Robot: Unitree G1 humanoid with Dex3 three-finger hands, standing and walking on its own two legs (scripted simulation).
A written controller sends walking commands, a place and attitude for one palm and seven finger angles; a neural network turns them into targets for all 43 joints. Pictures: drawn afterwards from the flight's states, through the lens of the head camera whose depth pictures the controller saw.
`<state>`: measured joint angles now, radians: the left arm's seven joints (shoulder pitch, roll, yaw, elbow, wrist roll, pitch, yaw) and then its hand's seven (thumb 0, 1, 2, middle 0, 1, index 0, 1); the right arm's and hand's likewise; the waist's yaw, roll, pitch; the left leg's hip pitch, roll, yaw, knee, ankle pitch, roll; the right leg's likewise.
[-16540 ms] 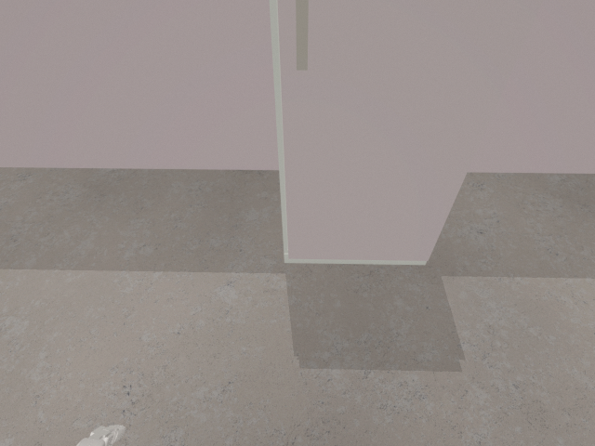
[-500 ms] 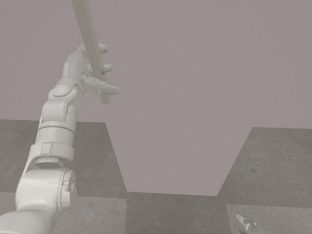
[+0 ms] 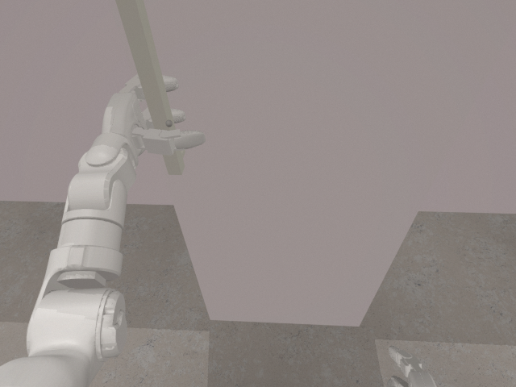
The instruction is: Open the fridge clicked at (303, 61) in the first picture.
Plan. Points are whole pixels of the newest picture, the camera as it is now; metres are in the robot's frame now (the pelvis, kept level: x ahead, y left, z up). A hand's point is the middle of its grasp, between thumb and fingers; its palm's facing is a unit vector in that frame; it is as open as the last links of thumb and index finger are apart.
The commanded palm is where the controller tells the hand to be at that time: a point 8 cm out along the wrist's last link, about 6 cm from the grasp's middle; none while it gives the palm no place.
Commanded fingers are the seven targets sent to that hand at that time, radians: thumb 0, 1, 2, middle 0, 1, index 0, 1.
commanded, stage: grip the handle and tug to test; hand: left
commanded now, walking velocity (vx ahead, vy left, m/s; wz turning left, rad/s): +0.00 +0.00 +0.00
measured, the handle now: (158, 84) +0.48 +0.18 +0.26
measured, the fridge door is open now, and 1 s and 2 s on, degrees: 0 0 19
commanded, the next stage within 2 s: pull the door a little, standing still in 1.12 s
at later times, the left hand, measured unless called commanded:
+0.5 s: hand (168, 122) +0.42 +0.16 +0.23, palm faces +0.03 -1.00 -0.01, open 6.0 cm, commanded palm +0.39 +0.20 +0.23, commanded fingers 0.00 0.90 0.90 -0.45 -1.40 -0.45 -1.40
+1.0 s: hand (169, 123) +0.42 +0.16 +0.23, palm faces +0.04 -1.00 -0.01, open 6.1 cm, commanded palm +0.37 +0.20 +0.23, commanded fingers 0.00 0.90 0.90 -0.45 -1.40 -0.45 -1.40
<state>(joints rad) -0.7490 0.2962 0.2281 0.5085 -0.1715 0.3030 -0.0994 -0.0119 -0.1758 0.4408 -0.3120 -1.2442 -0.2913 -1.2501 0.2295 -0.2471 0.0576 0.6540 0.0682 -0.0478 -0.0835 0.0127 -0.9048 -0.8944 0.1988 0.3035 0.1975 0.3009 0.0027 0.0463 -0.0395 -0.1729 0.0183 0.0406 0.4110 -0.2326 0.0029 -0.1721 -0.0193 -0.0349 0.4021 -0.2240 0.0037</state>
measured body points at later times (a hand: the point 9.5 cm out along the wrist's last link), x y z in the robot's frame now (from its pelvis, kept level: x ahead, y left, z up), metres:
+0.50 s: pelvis +0.01 +0.00 +0.00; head -0.01 -0.02 +0.45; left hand +0.41 +0.21 +0.23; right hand +0.17 -0.23 -0.10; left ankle -0.01 +0.12 -0.74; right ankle -0.01 -0.12 -0.74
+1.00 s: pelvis +0.01 +0.00 +0.00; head -0.01 -0.02 +0.45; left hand +0.41 +0.21 +0.23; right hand +0.16 -0.24 -0.10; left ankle -0.01 +0.12 -0.74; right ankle -0.01 -0.12 -0.74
